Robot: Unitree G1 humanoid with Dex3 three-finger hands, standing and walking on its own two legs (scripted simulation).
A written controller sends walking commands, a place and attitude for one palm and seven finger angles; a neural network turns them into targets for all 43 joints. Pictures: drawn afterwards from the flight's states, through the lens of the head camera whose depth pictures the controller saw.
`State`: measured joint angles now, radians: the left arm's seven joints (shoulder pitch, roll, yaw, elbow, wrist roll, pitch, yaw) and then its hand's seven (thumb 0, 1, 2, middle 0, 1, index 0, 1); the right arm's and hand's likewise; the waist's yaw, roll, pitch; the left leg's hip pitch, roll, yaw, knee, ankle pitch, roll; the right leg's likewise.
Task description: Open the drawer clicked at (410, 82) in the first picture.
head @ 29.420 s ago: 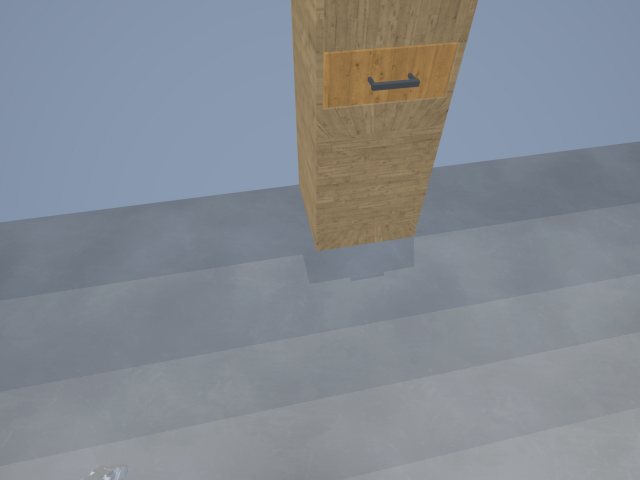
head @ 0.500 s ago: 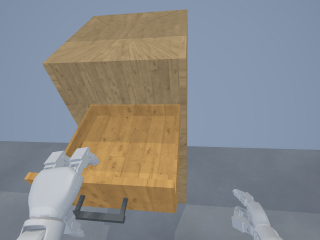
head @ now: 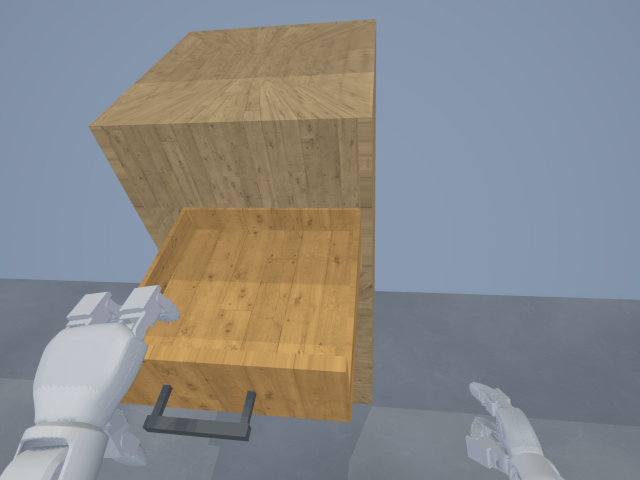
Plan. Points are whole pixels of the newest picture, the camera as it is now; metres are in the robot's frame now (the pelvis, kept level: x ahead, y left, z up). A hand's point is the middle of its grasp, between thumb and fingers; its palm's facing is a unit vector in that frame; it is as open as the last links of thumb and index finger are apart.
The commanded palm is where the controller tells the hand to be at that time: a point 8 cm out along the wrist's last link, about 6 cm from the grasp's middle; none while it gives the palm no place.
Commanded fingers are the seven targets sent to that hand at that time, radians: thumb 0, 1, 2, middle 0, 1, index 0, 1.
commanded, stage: draw the hand back to the body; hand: left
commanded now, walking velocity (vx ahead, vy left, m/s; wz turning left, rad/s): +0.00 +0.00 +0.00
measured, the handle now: (202, 412) +0.20 +0.21 -0.04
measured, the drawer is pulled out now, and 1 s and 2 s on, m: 0.29 0.29 0.29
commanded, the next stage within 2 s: step back with the hand held close in 1.32 s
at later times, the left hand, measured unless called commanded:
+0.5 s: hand (134, 360) +0.18 +0.22 +0.14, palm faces +0.32 -0.82 -0.48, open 13.5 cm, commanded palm +0.13 +0.26 +0.17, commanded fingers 0.00 -0.15 0.45 -0.28 -0.98 -0.28 -0.98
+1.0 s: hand (102, 330) +0.20 +0.26 +0.16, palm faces +0.44 -0.79 -0.42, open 9.6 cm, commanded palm +0.14 +0.29 +0.18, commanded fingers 0.00 0.73 0.82 -0.21 -0.41 -0.21 -0.41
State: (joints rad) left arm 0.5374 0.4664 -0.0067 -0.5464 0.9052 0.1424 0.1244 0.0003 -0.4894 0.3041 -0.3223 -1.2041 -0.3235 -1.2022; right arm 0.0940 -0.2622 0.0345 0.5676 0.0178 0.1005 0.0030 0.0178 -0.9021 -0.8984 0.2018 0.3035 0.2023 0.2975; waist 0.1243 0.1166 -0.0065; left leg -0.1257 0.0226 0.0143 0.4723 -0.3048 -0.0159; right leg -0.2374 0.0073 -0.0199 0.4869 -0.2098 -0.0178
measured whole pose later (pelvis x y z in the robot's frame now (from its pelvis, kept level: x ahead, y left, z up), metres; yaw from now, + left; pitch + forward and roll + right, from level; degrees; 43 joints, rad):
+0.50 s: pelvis +0.01 +0.01 +0.00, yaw +2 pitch -4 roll +0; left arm 0.58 0.32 0.16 -0.56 0.07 -0.06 0.11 0.00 -0.41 0.34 -0.31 -1.15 -0.32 -1.15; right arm 0.16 -0.19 0.04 0.58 0.00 -0.13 -0.10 0.02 -0.90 -0.90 0.20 0.30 0.20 0.30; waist 0.07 0.05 0.05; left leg -0.07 0.01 -0.02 0.45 -0.31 -0.01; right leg -0.16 -0.01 -0.05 0.46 -0.22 -0.01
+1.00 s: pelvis +0.02 +0.01 +0.01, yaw +3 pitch -4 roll +0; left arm 0.52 0.32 0.29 -0.48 -0.02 -0.11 0.12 0.00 0.39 0.68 -0.25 -0.63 -0.25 -0.63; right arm 0.17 -0.21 0.01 0.64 -0.01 -0.16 -0.09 0.02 -0.90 -0.90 0.20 0.30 0.20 0.30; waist 0.07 0.06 0.04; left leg -0.04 0.01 -0.03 0.40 -0.30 -0.01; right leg -0.13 -0.01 -0.06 0.40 -0.21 -0.01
